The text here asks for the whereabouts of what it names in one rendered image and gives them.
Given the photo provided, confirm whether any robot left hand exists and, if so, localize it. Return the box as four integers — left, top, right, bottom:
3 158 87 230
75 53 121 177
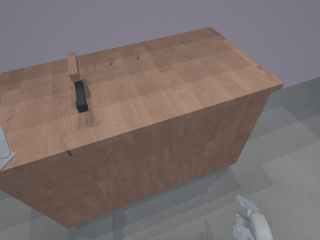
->
0 125 15 171

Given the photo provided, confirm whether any tap lever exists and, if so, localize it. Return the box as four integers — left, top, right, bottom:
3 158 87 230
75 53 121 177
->
74 80 89 113

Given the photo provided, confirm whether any robot right hand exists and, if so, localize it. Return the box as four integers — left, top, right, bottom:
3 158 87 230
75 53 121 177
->
233 195 273 240

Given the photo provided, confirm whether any counter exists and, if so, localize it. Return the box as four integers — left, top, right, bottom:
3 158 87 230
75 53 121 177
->
0 27 285 228

